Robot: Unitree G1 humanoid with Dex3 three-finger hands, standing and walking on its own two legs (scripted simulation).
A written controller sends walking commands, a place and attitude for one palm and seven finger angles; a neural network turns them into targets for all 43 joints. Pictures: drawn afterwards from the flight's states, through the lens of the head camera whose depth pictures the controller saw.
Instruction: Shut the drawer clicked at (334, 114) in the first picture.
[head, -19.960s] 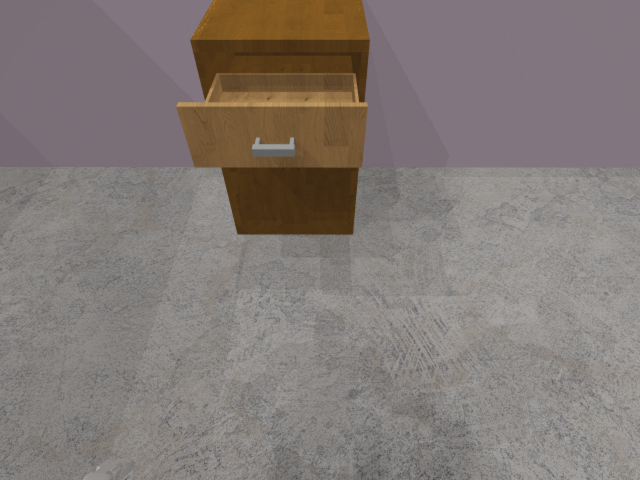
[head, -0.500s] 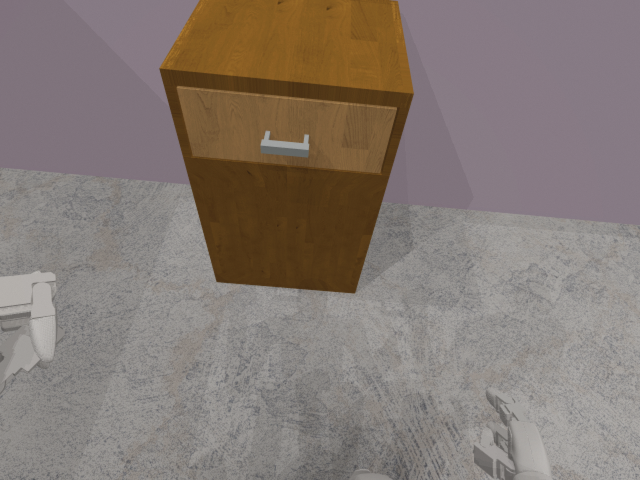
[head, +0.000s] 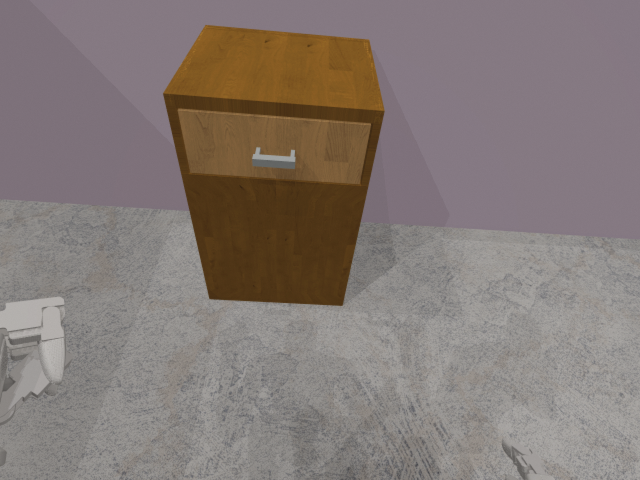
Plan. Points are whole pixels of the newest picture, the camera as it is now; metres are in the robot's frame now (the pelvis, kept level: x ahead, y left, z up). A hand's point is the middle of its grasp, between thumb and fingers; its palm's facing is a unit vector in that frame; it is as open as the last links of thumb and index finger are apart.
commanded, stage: stop stepping back and stand still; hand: left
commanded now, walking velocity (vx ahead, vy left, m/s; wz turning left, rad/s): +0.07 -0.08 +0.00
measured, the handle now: (274, 156) +0.84 +0.13 -0.09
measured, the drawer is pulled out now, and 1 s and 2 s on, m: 0.00 0.00 0.00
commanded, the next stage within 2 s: let the arm hang, fingers relaxed in 0.28 s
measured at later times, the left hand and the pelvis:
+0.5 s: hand (100, 410) +0.20 +0.26 +0.00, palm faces +0.15 -0.89 -0.43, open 3.1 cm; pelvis +0.00 +0.02 +0.00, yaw +1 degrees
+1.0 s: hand out of the picture -0.05 +0.22 -0.16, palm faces +0.03 -0.97 -0.24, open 5.7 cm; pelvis -0.01 +0.02 +0.01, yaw +1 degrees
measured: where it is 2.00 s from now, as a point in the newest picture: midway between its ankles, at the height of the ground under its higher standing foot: outside the picture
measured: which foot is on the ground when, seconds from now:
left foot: down 0.00-1.00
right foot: down 0.00-1.00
